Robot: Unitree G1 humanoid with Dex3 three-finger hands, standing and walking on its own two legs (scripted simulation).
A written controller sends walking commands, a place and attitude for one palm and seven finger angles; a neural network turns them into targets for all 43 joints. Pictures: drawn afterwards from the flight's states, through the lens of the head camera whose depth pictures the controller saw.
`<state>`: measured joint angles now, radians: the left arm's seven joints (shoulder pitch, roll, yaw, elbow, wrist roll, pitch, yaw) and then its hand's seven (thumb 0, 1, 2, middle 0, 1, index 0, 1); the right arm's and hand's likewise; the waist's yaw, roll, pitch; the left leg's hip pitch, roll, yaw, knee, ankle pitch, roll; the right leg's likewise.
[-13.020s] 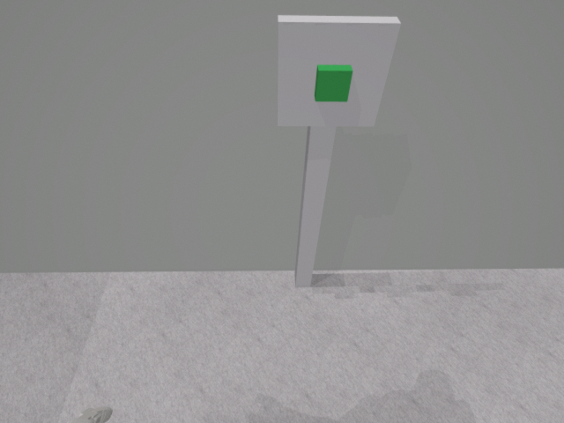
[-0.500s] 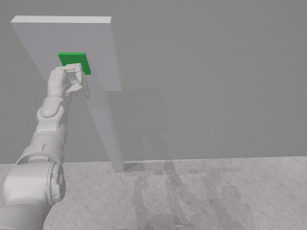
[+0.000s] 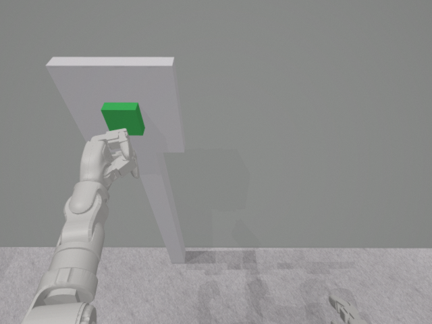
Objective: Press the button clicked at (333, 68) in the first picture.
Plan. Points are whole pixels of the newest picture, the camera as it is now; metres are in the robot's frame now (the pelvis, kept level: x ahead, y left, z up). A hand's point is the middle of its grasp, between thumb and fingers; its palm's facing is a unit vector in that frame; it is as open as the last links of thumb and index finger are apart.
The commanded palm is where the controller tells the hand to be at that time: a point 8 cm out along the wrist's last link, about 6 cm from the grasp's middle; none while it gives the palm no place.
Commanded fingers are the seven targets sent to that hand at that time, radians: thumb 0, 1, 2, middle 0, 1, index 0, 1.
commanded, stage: pull the fist back off the button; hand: left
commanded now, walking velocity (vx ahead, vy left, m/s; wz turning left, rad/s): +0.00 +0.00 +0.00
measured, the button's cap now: (124, 118) +0.46 +0.20 +0.14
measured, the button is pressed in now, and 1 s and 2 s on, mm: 0 0 0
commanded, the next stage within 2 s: draw the hand back to the body in 0.36 s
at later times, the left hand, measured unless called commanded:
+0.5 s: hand (132, 180) +0.33 +0.16 +0.11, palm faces +0.05 -1.00 -0.03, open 3.1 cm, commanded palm +0.30 +0.22 +0.12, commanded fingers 0.00 0.90 0.90 -1.30 -1.50 -1.30 -1.50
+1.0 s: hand (103, 208) +0.26 +0.18 +0.14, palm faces +0.09 -0.99 -0.10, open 3.1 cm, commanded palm +0.22 +0.23 +0.15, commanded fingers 0.00 0.90 0.90 -1.30 -1.50 -1.30 -1.50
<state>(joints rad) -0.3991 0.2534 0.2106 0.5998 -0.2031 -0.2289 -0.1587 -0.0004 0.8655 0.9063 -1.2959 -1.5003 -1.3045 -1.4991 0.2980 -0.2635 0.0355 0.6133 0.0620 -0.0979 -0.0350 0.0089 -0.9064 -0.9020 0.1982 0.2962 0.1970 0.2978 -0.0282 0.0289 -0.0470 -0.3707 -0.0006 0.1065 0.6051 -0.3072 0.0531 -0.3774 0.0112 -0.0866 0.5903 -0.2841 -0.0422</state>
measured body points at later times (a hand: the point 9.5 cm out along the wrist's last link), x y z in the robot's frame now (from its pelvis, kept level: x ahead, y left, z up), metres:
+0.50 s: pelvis +0.01 -0.01 +0.00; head +0.01 -0.03 +0.45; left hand +0.32 +0.21 +0.11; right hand +0.20 -0.23 -0.08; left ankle +0.00 +0.08 -0.73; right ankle +0.01 -0.09 -0.73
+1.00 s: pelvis +0.01 -0.02 +0.01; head -0.02 -0.05 +0.46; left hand +0.25 +0.23 +0.15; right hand +0.20 -0.25 -0.06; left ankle +0.00 +0.08 -0.73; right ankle +0.01 -0.09 -0.73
